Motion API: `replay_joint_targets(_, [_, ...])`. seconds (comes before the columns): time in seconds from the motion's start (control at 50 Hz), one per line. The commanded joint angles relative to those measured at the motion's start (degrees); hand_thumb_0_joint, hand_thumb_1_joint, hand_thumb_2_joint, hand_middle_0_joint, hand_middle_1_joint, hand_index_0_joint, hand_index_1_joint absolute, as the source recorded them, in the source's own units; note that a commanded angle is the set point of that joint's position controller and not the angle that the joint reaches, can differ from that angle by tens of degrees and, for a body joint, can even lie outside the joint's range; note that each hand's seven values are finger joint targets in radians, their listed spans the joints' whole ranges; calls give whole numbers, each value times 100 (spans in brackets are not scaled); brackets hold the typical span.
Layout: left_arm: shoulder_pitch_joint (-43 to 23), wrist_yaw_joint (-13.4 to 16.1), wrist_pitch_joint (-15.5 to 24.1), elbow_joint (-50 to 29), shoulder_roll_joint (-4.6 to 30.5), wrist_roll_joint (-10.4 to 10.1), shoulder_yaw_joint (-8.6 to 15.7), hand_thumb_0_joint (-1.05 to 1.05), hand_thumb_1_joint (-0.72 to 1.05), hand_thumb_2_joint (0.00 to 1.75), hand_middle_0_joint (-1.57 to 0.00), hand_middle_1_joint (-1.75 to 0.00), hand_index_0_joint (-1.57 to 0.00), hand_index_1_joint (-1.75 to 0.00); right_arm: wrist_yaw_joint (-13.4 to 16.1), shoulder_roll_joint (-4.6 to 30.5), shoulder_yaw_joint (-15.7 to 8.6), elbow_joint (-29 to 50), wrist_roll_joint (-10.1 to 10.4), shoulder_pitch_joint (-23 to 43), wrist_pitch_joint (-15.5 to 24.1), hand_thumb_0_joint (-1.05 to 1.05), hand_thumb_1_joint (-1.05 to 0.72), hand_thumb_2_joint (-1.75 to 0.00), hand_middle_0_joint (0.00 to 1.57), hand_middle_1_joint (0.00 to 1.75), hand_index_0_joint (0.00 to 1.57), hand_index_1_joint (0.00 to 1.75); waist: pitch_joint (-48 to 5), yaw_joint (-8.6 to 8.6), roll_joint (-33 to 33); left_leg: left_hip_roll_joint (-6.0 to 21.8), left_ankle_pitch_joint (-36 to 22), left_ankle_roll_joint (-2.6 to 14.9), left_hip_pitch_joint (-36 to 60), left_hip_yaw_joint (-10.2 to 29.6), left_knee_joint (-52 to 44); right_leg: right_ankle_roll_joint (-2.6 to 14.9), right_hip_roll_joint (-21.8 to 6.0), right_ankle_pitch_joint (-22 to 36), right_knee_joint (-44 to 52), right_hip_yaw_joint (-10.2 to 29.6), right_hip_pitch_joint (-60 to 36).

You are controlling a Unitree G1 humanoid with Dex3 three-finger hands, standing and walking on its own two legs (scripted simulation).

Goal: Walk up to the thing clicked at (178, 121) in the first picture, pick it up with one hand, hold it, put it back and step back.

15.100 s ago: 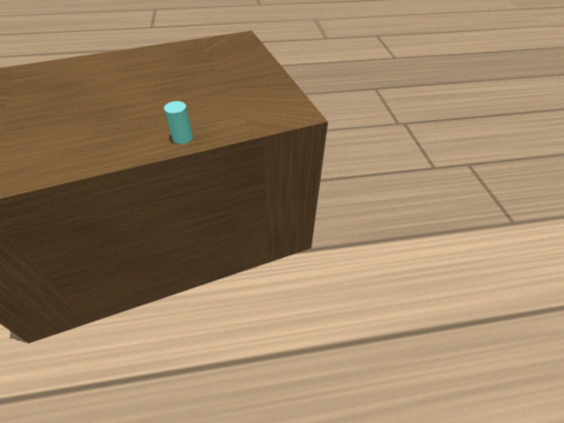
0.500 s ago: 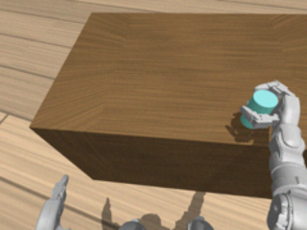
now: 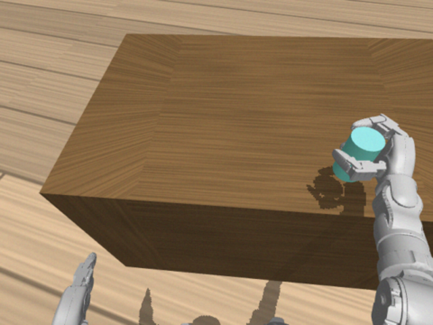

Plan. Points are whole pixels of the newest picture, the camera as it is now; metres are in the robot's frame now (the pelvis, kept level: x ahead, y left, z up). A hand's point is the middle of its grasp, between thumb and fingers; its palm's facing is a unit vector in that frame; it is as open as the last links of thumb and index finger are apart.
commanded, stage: lift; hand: right
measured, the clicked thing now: (356, 155) +0.43 -0.22 +0.05
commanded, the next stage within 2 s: hold in 1.22 s
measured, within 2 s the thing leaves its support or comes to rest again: neither
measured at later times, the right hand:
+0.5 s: hand (368, 145) +0.38 -0.19 +0.14, palm faces +0.20 +0.98 +0.01, open 8.6 cm
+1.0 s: hand (375, 148) +0.35 -0.18 +0.18, palm faces +0.20 +0.98 +0.00, open 8.6 cm
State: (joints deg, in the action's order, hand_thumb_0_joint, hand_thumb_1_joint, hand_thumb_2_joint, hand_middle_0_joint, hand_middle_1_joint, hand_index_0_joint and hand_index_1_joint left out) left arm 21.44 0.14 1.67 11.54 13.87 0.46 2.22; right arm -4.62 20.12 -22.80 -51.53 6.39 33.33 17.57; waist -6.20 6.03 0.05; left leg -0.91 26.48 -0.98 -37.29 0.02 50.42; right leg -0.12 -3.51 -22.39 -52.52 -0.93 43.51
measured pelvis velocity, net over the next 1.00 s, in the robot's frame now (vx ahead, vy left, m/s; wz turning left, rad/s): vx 0.00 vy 0.01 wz -0.02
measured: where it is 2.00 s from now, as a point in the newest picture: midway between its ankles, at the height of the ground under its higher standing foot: outside the picture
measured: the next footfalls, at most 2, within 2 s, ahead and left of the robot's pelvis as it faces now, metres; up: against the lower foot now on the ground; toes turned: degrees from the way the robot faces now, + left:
none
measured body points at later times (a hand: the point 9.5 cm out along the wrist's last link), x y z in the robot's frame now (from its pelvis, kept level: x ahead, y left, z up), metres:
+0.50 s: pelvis +0.00 +0.00 +0.03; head +0.01 +0.01 +0.48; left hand +0.16 +0.26 -0.03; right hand +0.37 -0.24 +0.14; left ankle -0.02 +0.13 -0.69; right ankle +0.03 -0.12 -0.69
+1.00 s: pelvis +0.00 +0.01 +0.04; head -0.01 +0.03 +0.49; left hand +0.16 +0.27 -0.03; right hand +0.33 -0.23 +0.18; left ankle -0.02 +0.13 -0.69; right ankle +0.03 -0.12 -0.69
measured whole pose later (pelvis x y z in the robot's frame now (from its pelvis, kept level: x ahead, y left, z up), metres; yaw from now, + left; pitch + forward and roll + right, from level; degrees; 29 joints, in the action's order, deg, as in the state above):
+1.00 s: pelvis +0.00 +0.01 +0.04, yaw -1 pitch +0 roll +0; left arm 16.7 5.3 4.2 27.6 12.9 -2.1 3.8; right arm 0.7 12.4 -12.7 -11.3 11.3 14.8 -7.9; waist -1.7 0.6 2.5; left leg 0.6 19.9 -0.4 -14.3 0.1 34.2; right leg -0.7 -1.8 -14.3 -33.2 -1.7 19.0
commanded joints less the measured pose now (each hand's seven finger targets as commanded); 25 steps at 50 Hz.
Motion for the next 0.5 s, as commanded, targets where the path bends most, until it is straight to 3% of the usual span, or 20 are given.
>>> replay_joint_targets(0.0, [257, 81, 282, -580, 627, -14, 362, 0, -52, 3, -5, -6, -6, -5, 50, 1360, -27, 1855, 98, 2479, 473, 0, -37, -136, 136, 148, 139, 148, -2449, -138, 817, -113, -2454, 78, 445, -125, -659, 69, 145, 2378, 609, 92, -2587])
replay_joint_targets(0.02, [310, 80, 262, -480, 704, -17, 474, 0, -52, 3, -5, -6, -6, -5, 51, 1233, 20, 1857, 122, 2390, 426, 0, -38, -136, 137, 149, 140, 149, -2318, -74, 779, -119, -2393, 92, 423, -140, -671, 56, 151, 2357, 687, 105, -2525])
replay_joint_targets(0.06, [-115, 95, 316, -808, 667, -27, 399, 0, -52, 3, -5, -6, -6, -5, 97, 1260, 68, 2527, 143, 2666, 402, 0, -38, -136, 136, 148, 139, 148, -2562, -130, 875, -102, -2413, 91, 591, -139, -757, 45, 139, 2394, 765, 92, -2759])
replay_joint_targets(0.08, [-41, 118, 320, -791, 753, -48, 449, 0, -52, 3, -5, -6, -6, -5, 125, 1282, 74, 2501, 145, 2564, 332, 0, -38, -137, 137, 149, 140, 149, -2583, -178, 833, -99, -2374, 96, 669, -125, -813, 46, 142, 2297, 812, 73, -2823])
replay_joint_targets(0.1, [-2, 137, 294, -592, 691, -49, 436, 0, -52, 3, -4, -6, -6, -5, 147, 1135, 141, 2534, 177, 2421, 281, 0, -39, -136, 138, 149, 140, 149, -2313, -165, 708, -112, -2288, 107, 707, -156, -857, 38, 147, 2196, 906, 77, -2730])
replay_joint_targets(0.12, [80, 136, 284, -413, 714, -60, 434, 0, -52, 3, -4, -6, -5, -5, 183, 1197, 88, 2540, 175, 2177, 207, 0, -36, -136, 137, 149, 140, 149, -2156, -270, 832, -98, -2285, 108, 723, -151, -885, 27, 156, 2202, 963, 58, -2694])
replay_joint_targets(0.14, [-128, 140, 323, -601, 583, -81, 337, 0, -52, 3, -4, -6, -5, -5, 170, 1004, 216, 2796, 221, 2236, 172, 0, -37, -136, 137, 149, 140, 149, -2212, -241, 708, -94, -2331, 81, 839, -163, -940, 42, 158, 2191, 995, 57, -2762])
replay_joint_targets(0.16, [-115, 184, 336, -551, 806, -93, 572, 0, -52, 3, -4, -6, -5, -5, 202, 1052, 197, 2951, 242, 2214, 109, 0, -37, -135, 136, 148, 139, 148, -2342, -234, 651, -85, -2371, 81, 925, -146, -988, 54, 157, 2209, 1013, 48, -2885])
replay_joint_targets(0.18, [-323, 203, 364, -723, 729, -106, 437, 0, -52, 3, -4, -6, -5, -5, 223, 980, 292, 3228, 265, 2273, 49, 0, -37, -135, 137, 148, 140, 148, -2363, -281, 538, -62, -2457, 61, 1100, -127, -1039, 71, 177, 2180, 1049, 24, -2856])
replay_joint_targets(0.2, [-171, 249, 353, -523, 836, -123, 584, 0, -53, 4, -4, -6, -5, -5, 254, 1003, 254, 3079, 277, 2076, -53, 0, -36, -135, 136, 148, 139, 148, -2198, -217, 384, -62, -2475, 43, 1124, -125, -1093, 92, 183, 2111, 1082, 12, -2832])
replay_joint_targets(0.22, [-249, 277, 363, -501, 950, -130, 664, 0, -53, 4, -4, -6, -5, -5, 281, 936, 286, 3189, 286, 1971, -151, 0, -33, -135, 136, 148, 139, 148, -2173, -278, 383, -55, -2502, 42, 1175, -136, -1116, 93, 181, 2164, 1157, 12, -2913])
replay_joint_targets(0.26, [-393, 305, 385, -616, 873, -164, 599, 0, -53, 4, -4, -6, -5, -5, 342, 878, 360, 3539, 308, 2063, -251, 0, -32, -133, 135, 147, 138, 147, -2117, -318, 282, -24, -2508, 22, 1303, -132, -1203, 88, 185, 2138, 1235, 0, -2984])
replay_joint_targets(0.28, [-508, 357, 407, -779, 934, -194, 678, 0, -53, 4, -4, -5, -5, -5, 364, 775, 386, 3277, 340, 1816, -344, 0, -32, -132, 134, 146, 137, 146, -1960, -235, -130, -33, -2483, 6, 1378, -143, -1270, 111, 183, 2055, 1282, -1, -2945])
replay_joint_targets(0.32, [-315, 360, 405, -497, 790, -200, 574, 0, -53, 4, -4, -5, -4, -5, 369, 534, 560, 3455, 362, 1644, -484, 0, -31, -131, 133, 144, 136, 144, -1745, -294, 27, -13, -2424, 8, 1422, -136, -1352, 95, 201, 1972, 1405, -33, -2977])
replay_joint_targets(0.34, [-40, 353, 384, -199, 630, -203, 446, 0, -53, 4, -4, -5, -4, -5, 380, 624, 499, 3468, 349, 1593, -537, 0, -29, -132, 133, 146, 137, 146, -1495, -362, 48, 10, -2372, -1, 1377, -123, -1416, 105, 213, 1907, 1424, -53, -2856])
replay_joint_targets(0.38, [-113, 306, 379, 49, 282, -229, 157, 0, -53, 4, -4, -5, -4, -5, 351, 502, 583, 3628, 353, 1445, -665, 0, -27, -133, 134, 147, 137, 147, -1224, -444, 205, 25, -2203, 31, 1386, -109, -1480, 94, 227, 1787, 1567, -86, -2788])
replay_joint_targets(0.42, [-365, 310, 362, 50, 461, -226, 332, 0, -52, 4, -4, -5, -5, -5, 351, 511, 583, 3763, 374, 1310, -801, 0, -28, -133, 133, 147, 137, 147, -1206, -449, 349, 29, -2088, 60, 1457, -102, -1542, 61, 234, 1701, 1677, -97, -2866])
replay_joint_targets(0.44, [-357, 336, 359, -41, 630, -215, 496, 0, -52, 3, -4, -5, -5, -4, 357, 583, 546, 4283, 392, 1477, -842, 0, -30, -133, 135, 147, 138, 147, -1530, -409, 387, 5, -2158, 67, 1546, -122, -1551, 53, 210, 1810, 1714, -60, -3128])
replay_joint_targets(0.46, [-511, 339, 368, -10, 734, -220, 545, 0, -52, 3, -4, -6, -5, -4, 380, 630, 569, 4331, 395, 1462, -941, 0, -31, -134, 135, 148, 139, 148, -1458, -464, 549, 17, -2120, 79, 1549, -109, -1601, 27, 218, 1782, 1753, -76, -3151])
replay_joint_targets(0.48, [-400, 365, 359, 169, 787, -224, 649, 0, -52, 3, -4, -5, -5, -5, 385, 553, 592, 4290, 432, 1302, -1037, 0, -32, -134, 135, 147, 138, 147, -1265, -396, 380, 31, -2059, 64, 1523, -100, -1677, 54, 232, 1663, 1765, -87, -3141])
